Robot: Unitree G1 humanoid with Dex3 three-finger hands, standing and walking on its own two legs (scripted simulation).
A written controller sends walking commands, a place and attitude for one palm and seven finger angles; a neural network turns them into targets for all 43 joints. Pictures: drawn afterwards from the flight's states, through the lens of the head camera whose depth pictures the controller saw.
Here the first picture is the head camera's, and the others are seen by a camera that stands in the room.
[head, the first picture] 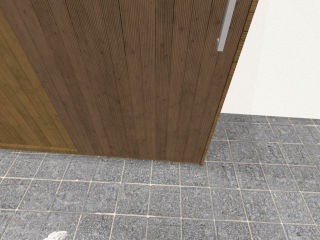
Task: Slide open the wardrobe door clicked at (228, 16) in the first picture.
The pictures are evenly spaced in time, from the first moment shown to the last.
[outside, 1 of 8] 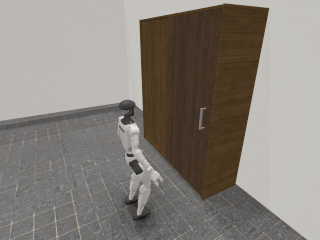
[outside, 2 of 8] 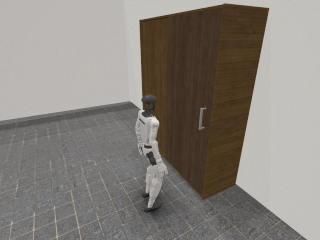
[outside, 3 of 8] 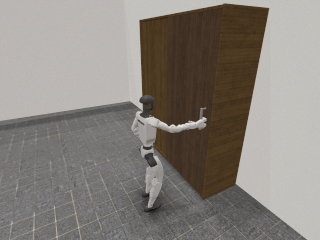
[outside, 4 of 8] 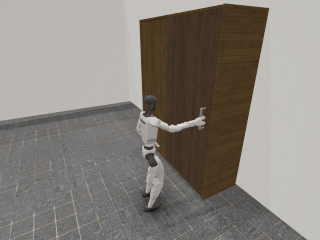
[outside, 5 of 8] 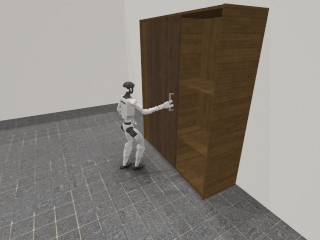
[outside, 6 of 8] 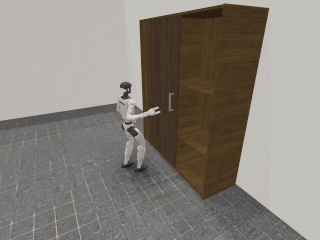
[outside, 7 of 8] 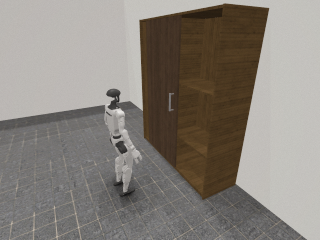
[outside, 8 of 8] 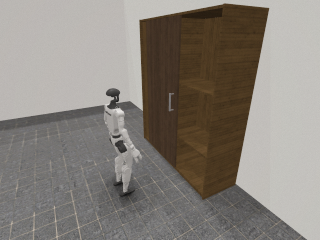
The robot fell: no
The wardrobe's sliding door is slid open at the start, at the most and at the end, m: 0.00 0.62 0.62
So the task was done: yes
